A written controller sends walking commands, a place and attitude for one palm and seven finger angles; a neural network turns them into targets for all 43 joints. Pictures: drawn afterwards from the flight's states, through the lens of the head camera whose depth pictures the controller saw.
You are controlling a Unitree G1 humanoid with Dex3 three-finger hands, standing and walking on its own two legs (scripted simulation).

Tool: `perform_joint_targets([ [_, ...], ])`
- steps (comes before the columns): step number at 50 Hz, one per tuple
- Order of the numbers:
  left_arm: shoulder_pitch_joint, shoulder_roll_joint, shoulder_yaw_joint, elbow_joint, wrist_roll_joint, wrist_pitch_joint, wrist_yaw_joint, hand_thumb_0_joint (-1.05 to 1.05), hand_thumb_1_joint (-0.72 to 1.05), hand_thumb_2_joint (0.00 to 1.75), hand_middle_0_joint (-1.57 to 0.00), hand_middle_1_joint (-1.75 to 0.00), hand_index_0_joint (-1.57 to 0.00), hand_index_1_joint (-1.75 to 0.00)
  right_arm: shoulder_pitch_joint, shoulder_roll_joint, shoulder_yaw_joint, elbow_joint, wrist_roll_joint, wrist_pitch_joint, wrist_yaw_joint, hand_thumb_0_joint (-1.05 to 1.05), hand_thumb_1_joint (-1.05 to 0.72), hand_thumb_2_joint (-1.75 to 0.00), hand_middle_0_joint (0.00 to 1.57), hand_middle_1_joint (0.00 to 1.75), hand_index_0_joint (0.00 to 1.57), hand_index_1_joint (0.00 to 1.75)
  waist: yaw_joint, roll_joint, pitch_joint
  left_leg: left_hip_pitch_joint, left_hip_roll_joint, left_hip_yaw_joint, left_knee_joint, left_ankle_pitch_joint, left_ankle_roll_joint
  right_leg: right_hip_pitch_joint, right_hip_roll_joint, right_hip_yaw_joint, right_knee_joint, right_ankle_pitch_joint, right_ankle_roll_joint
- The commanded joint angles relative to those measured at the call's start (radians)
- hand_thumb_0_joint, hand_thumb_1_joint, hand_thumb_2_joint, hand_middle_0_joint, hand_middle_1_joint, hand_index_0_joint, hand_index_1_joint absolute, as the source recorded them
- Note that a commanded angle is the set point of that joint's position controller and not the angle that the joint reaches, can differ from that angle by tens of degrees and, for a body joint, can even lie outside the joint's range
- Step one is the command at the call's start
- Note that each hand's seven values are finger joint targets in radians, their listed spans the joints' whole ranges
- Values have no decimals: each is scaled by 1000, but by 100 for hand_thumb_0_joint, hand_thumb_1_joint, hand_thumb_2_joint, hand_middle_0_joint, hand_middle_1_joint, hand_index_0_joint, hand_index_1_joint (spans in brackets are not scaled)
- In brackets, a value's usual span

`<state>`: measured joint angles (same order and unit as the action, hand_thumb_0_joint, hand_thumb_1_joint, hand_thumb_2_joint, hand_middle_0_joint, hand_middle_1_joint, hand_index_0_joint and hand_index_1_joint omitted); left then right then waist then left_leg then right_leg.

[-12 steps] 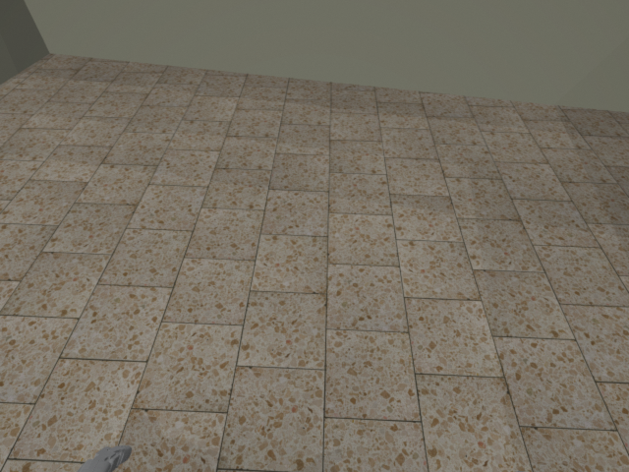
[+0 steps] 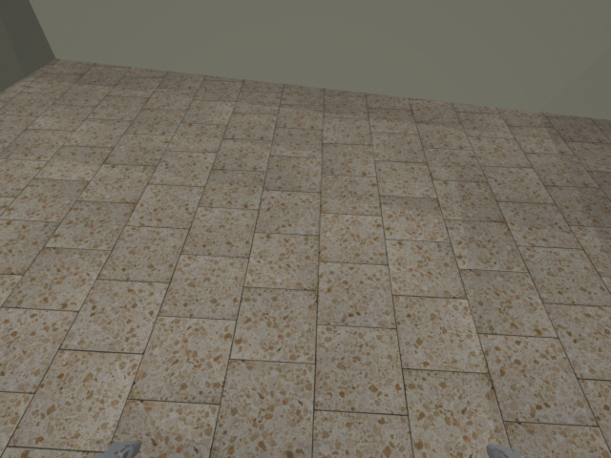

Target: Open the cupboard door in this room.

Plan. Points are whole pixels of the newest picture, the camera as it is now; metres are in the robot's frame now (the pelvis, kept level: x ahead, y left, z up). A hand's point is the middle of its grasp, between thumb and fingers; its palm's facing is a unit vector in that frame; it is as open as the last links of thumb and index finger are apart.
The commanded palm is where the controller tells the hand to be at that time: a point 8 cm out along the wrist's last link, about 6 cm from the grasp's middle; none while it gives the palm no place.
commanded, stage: stand and wait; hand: left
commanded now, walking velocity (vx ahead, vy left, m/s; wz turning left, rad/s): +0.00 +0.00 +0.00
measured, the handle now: out of the picture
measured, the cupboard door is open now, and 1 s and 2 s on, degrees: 0 0 0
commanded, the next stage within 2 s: turn or walk to find it in 0.66 s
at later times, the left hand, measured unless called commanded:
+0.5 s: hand out of the picture +0.05 +0.24 -0.15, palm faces -0.03 -0.94 -0.34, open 7.4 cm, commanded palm none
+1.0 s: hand out of the picture +0.02 +0.21 -0.17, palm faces +0.05 -0.96 -0.26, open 7.4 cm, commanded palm none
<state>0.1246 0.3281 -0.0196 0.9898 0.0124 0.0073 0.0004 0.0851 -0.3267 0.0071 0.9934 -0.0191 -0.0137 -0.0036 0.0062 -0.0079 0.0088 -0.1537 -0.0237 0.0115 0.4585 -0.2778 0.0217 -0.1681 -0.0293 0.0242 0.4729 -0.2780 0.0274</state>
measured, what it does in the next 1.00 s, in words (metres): stands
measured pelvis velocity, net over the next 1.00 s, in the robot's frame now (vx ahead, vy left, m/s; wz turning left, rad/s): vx -0.04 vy -0.01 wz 0.09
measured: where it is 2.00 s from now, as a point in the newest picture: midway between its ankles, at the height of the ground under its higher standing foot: outside the picture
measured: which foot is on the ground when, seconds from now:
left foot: down 0.00-1.00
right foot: down 0.00-1.00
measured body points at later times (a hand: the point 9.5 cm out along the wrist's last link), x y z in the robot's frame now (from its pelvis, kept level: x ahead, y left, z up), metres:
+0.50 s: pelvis -0.02 -0.01 +0.01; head -0.02 -0.01 +0.45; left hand +0.05 +0.28 -0.12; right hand +0.05 -0.31 -0.13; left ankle -0.02 +0.11 -0.74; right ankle -0.01 -0.14 -0.74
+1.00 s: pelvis -0.04 -0.01 -0.01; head -0.02 +0.00 +0.44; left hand +0.02 +0.26 -0.15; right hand +0.04 -0.27 -0.15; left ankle -0.02 +0.10 -0.74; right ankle -0.01 -0.14 -0.74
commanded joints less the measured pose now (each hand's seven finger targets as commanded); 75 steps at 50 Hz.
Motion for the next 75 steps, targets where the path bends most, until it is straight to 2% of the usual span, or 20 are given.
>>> perform_joint_targets([
  [1,-48,215,56,-55,-1,-26,14,0,90,90,-20,-30,-20,-30,-50,-216,-59,-48,4,-26,-14,0,-90,-90,20,30,20,30,-7,11,-64,23,130,-101,-82,304,25,20,-83,53,-61,255,-54],
  [16,-38,222,54,6,-3,-32,11,0,90,90,-20,-30,-20,-30,-35,-223,-52,19,9,-24,-12,0,-90,-90,20,30,20,30,-6,-5,-52,29,136,-113,-122,217,17,31,-93,77,-124,203,-58],
  [26,-40,225,52,28,-1,-30,8,0,90,90,-20,-30,-20,-30,-19,-228,-48,48,9,-20,-8,0,-90,-90,20,30,20,30,-7,-16,-4,-3,132,-123,-155,101,13,-11,-89,96,-168,58,-57],
  [35,-40,227,56,25,-1,-32,9,0,90,90,-20,-30,-20,-30,-7,-226,-50,52,9,-21,-5,0,-90,-90,20,30,20,30,-8,-5,-26,-10,133,-128,-137,152,11,3,-95,86,-151,95,-57],
  [38,-9,175,52,22,-2,-16,16,0,90,90,-20,-30,-20,-30,12,-172,-41,46,7,-7,-2,0,-90,-90,20,30,20,30,-2,3,-19,-51,130,-134,-102,185,8,3,-101,64,-111,115,-44],
  [40,21,129,44,22,-2,-1,22,0,90,90,-20,-30,-20,-30,37,-116,-32,41,5,7,0,0,-90,-90,20,30,20,30,1,-5,-10,-96,122,-130,-75,174,1,-2,-112,57,-94,100,-34],
  [43,45,129,50,2,1,10,27,0,90,90,-20,-30,-20,-30,63,-93,-33,20,5,24,2,0,-90,-90,20,30,20,30,2,-39,-7,-153,94,-122,-2,158,-7,-13,-149,79,-89,87,-49],
  [46,55,152,64,-30,3,14,31,0,90,90,-20,-30,-20,-30,87,-78,-47,-2,6,37,2,0,-90,-90,20,30,20,30,0,-129,-27,-163,52,-69,144,97,-20,-44,-244,122,-122,94,-106],
  [49,40,149,73,-68,11,12,39,0,90,90,-20,-30,-20,-30,122,-59,-59,-20,7,44,2,0,-90,-90,20,30,20,30,-16,-184,-20,-173,49,-27,250,-98,-30,-71,-308,120,-101,215,-167],
  [51,24,137,76,-87,12,14,39,0,90,90,-20,-30,-20,-30,164,-40,-62,-18,10,38,8,0,-90,-90,20,30,20,30,-35,-140,-32,-105,66,-13,127,-12,-32,-90,-281,41,-6,263,-133],
  [52,34,114,76,-97,7,19,36,0,90,90,-20,-30,-20,-30,187,-57,-66,-18,7,31,8,0,-90,-90,20,30,20,30,-42,-34,-42,-38,111,-92,34,143,-7,-165,-214,-28,98,177,-76],
  [53,39,55,67,-114,1,26,31,0,90,90,-20,-30,-20,-30,206,-120,-79,-31,-1,24,9,0,-90,-90,20,30,20,30,-47,200,-30,-25,254,-345,-79,287,70,-269,-64,-130,285,-54,5],
  [54,-6,35,64,-130,2,29,37,0,90,90,-20,-30,-20,-30,228,-142,-90,-26,-5,23,0,0,-90,-90,20,30,20,30,-65,300,1,-55,344,-509,-204,319,152,-315,4,-94,477,-317,20],
  [55,1,50,70,-120,6,37,39,0,90,90,-20,-30,-20,-30,219,-138,-92,-26,0,23,-10,0,-90,-90,20,30,20,30,-52,240,7,-71,341,-508,-214,290,170,-332,-24,-3,570,-291,11],
  [58,40,30,79,-98,9,29,25,0,90,90,-20,-30,-20,-30,165,-92,-86,-51,3,16,-20,0,-90,-90,20,30,20,30,-19,121,-31,-28,259,-387,-165,253,152,-363,-38,2,628,-168,18],
  [62,44,-12,80,-97,5,25,23,0,90,90,-20,-30,-20,-30,207,-66,-94,-50,2,15,-25,0,-90,-90,20,30,20,30,-36,130,-90,73,213,-349,-134,355,153,-356,-20,-17,547,-152,37],
  [69,29,-33,83,-119,-3,28,29,0,90,90,-20,-30,-20,-30,222,-72,-109,-61,-5,32,-22,0,-90,-90,20,30,20,30,-52,154,-76,27,216,-446,-143,326,167,-252,9,-14,346,-196,34],
  [73,115,-27,87,-108,-6,24,33,0,90,90,-20,-30,-20,-30,170,-79,-119,-83,-7,41,-12,0,-90,-90,20,30,20,30,-12,160,-77,-84,170,-443,-129,232,128,-85,37,-28,125,-104,17],
  [74,152,-20,91,-100,-7,20,35,0,90,90,-20,-30,-20,-30,155,-74,-119,-91,-3,44,-8,0,-90,-90,20,30,20,30,5,148,-80,-155,144,-421,-109,168,98,17,34,-36,11,-29,14],
  [75,188,8,99,-94,-3,13,38,0,90,90,-20,-30,-20,-30,144,-52,-118,-101,2,48,-3,0,-90,-90,20,30,20,30,24,83,-66,-272,92,-371,-60,47,51,134,-5,-19,-112,29,3],
])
